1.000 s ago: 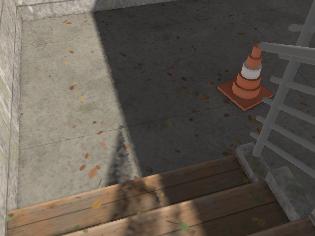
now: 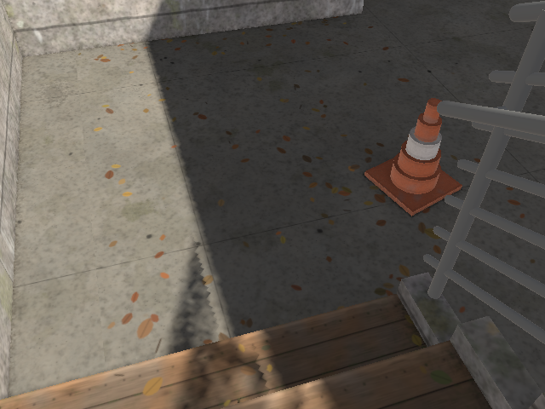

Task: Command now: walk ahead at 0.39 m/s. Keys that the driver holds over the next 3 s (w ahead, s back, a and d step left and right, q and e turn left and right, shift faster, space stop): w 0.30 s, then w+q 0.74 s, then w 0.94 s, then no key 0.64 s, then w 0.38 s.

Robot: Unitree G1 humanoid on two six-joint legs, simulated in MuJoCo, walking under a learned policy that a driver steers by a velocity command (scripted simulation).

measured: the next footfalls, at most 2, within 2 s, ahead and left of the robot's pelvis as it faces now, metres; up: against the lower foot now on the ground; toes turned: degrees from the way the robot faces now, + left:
right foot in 0.34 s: +0.31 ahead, -0.14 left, -0.17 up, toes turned -5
left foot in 0.88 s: +0.60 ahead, +0.09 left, -0.34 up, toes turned +18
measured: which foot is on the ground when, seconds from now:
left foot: down 0.00-0.34, up 0.36-0.86, down 0.88-1.00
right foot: up 0.00-0.32, down 0.34-0.90, up 0.92-1.00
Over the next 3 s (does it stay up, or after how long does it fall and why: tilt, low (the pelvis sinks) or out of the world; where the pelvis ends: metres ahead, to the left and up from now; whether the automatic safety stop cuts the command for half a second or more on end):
stays up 1.41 0.28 -0.69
